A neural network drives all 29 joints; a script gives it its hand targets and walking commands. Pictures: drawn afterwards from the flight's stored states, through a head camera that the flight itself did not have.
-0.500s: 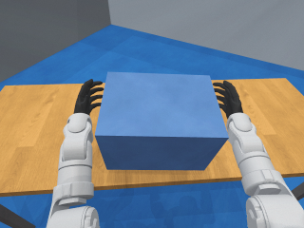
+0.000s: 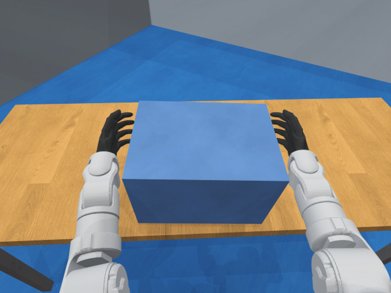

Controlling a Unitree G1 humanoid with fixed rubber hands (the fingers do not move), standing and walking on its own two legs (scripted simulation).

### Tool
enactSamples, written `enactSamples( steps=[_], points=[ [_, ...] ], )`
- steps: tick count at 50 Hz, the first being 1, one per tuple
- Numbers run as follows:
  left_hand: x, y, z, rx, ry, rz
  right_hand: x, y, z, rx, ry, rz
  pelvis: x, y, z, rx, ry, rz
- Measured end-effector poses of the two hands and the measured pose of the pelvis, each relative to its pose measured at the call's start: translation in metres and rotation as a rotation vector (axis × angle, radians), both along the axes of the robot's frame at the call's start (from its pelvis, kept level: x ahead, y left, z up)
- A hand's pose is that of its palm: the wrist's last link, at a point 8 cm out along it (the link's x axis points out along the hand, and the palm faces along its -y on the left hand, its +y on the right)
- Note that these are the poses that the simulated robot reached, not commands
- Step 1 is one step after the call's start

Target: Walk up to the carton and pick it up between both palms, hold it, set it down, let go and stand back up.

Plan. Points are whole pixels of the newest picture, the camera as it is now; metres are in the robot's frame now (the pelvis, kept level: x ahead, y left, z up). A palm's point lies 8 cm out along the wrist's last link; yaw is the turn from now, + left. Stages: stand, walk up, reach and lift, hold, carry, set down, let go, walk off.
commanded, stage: set down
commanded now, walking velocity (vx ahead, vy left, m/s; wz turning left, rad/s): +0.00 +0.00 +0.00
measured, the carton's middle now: (201, 163) +0.38 +0.03 +0.04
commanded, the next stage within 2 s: none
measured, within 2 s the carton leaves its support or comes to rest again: rests again in 1.10 s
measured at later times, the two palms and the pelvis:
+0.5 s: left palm (117, 156) +0.36 +0.22 +0.08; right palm (292, 151) +0.39 -0.17 +0.08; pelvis +0.01 +0.00 +0.00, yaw -2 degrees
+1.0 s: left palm (122, 164) +0.36 +0.22 +0.05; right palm (288, 157) +0.40 -0.17 +0.05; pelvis +0.01 +0.00 +0.00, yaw -3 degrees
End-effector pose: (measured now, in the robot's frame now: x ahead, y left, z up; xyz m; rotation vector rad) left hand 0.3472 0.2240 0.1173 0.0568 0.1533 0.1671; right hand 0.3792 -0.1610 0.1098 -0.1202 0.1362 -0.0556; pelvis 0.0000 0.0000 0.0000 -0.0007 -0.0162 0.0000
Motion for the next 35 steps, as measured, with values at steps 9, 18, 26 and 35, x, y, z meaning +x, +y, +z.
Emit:
enactSamples(
  steps=[9, 18, 26, 35],
  points=[
    [0.007, -0.005, -0.014, -0.006, 0.022, -0.008, 0.003, -0.005, -0.013, 0.005, 0.018, -0.005, 0.0, 0.003, 0.0, -0.003, 0.044, -0.018],
    [0.013, -0.008, -0.027, -0.022, 0.047, -0.001, 0.01, -0.008, -0.02, 0.003, 0.042, -0.003, 0.002, 0.002, 0.0, 0.0, 0.068, -0.033],
    [0.012, -0.006, -0.039, -0.024, 0.056, 0.014, 0.015, -0.005, -0.031, 0.008, 0.051, 0.011, 0.006, 0.0, 0.0, -0.001, 0.092, -0.033],
    [0.016, -0.007, -0.05, -0.017, 0.071, 0.011, 0.017, -0.007, -0.046, 0.022, 0.066, 0.003, 0.009, -0.001, -0.001, 0.0, 0.121, -0.031]
  ],
)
